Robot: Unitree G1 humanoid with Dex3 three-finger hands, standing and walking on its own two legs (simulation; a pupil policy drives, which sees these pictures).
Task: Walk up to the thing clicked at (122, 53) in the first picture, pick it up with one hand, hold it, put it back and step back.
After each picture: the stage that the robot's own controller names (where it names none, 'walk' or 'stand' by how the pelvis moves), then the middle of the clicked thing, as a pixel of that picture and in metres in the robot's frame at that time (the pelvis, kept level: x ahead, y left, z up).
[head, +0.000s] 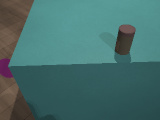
stand; (124, 40) +0.58 -0.14 +0.06
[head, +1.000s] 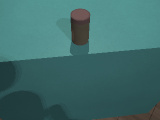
sink last; (80, 27) +0.53 +0.06 +0.10
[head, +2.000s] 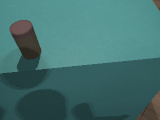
rise first; (26, 40) +0.45 +0.22 +0.11
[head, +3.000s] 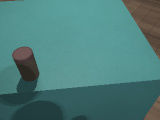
stand; (26, 64) +0.42 +0.24 +0.06
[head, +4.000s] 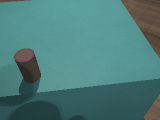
stand; (28, 66) +0.42 +0.23 +0.05
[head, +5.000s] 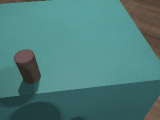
stand; (28, 67) +0.42 +0.23 +0.05
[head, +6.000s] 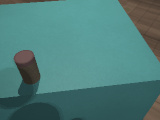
stand; (28, 67) +0.42 +0.23 +0.05
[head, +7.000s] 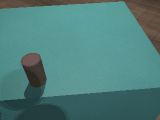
rise first; (34, 70) +0.41 +0.22 +0.06
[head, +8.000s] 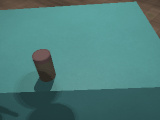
go down; (44, 65) +0.43 +0.21 +0.06
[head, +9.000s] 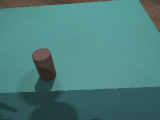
go down; (45, 65) +0.43 +0.22 +0.06
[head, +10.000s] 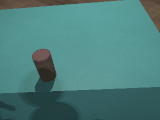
go down; (45, 65) +0.43 +0.22 +0.06
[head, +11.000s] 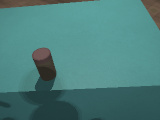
go down; (45, 64) +0.43 +0.22 +0.06
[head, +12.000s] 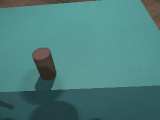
go down; (45, 64) +0.43 +0.22 +0.06
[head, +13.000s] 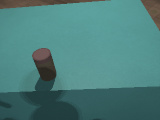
go down; (45, 65) +0.43 +0.22 +0.06
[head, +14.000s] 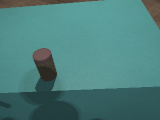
go down; (45, 65) +0.43 +0.21 +0.06
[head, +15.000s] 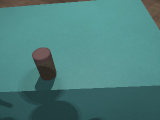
go down; (45, 64) +0.43 +0.22 +0.06
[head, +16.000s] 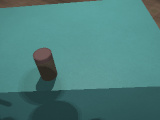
go down; (45, 64) +0.43 +0.21 +0.06
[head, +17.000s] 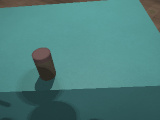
go down; (44, 64) +0.43 +0.22 +0.06
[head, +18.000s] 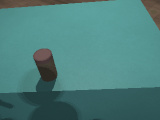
go down; (46, 65) +0.42 +0.21 +0.06
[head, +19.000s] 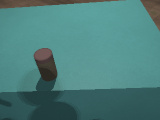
go down; (46, 65) +0.43 +0.21 +0.06
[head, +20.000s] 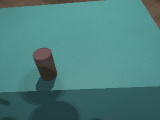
go down; (45, 64) +0.43 +0.21 +0.06
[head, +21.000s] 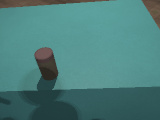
go down; (47, 64) +0.43 +0.21 +0.06
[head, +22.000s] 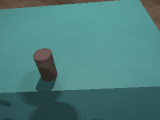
go down; (46, 65) +0.43 +0.21 +0.06
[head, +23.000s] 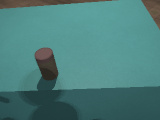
go down; (47, 64) +0.43 +0.21 +0.06
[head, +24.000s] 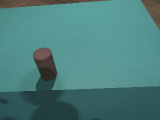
go down; (45, 64) +0.43 +0.21 +0.06
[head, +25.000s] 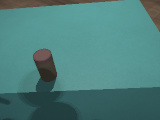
go down; (45, 65) +0.43 +0.21 +0.06
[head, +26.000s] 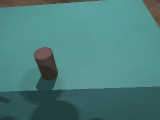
go down; (46, 64) +0.43 +0.21 +0.06
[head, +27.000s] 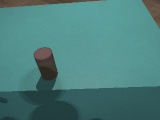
go down; (46, 64) +0.43 +0.21 +0.06
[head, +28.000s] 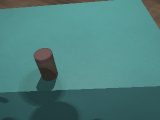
go down; (46, 65) +0.43 +0.21 +0.06
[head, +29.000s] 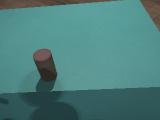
go down; (45, 65) +0.43 +0.21 +0.06
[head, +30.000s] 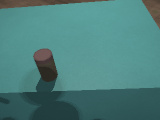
go down; (46, 65) +0.42 +0.21 +0.06
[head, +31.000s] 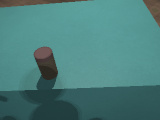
go down; (46, 63) +0.43 +0.21 +0.06
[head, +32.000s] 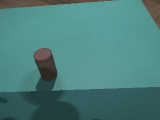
go down; (46, 65) +0.43 +0.21 +0.06
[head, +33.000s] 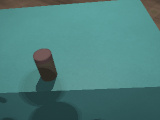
go down; (45, 65) +0.43 +0.21 +0.06
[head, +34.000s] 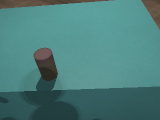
go down; (46, 64) +0.43 +0.21 +0.06
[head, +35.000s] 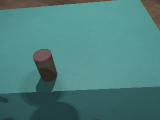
go down; (46, 65) +0.43 +0.21 +0.06
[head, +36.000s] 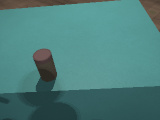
go down; (45, 65) +0.43 +0.21 +0.06
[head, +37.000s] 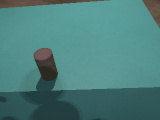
go down; (46, 64) +0.43 +0.21 +0.06
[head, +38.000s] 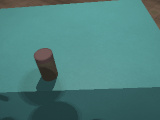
go down; (46, 65) +0.43 +0.21 +0.06
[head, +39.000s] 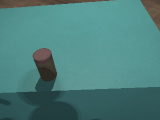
go down; (45, 65) +0.43 +0.21 +0.06
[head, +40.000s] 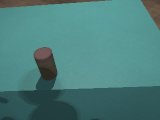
go down; (46, 64) +0.43 +0.21 +0.06
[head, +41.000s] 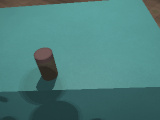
go down; (46, 64) +0.43 +0.21 +0.06
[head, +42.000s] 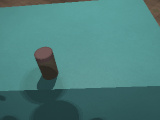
go down; (47, 63) +0.43 +0.21 +0.06
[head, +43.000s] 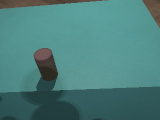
go down; (46, 65) +0.43 +0.21 +0.06
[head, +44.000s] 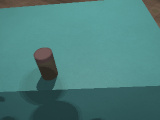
go down; (46, 64) +0.43 +0.21 +0.06
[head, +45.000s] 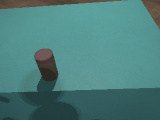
go down; (47, 65) +0.43 +0.21 +0.06
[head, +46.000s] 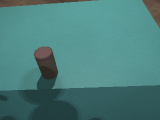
go down; (46, 63) +0.43 +0.21 +0.06
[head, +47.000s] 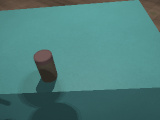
go down; (46, 66) +0.43 +0.21 +0.06
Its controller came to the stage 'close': no
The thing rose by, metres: 0.00
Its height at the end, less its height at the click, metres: +0.00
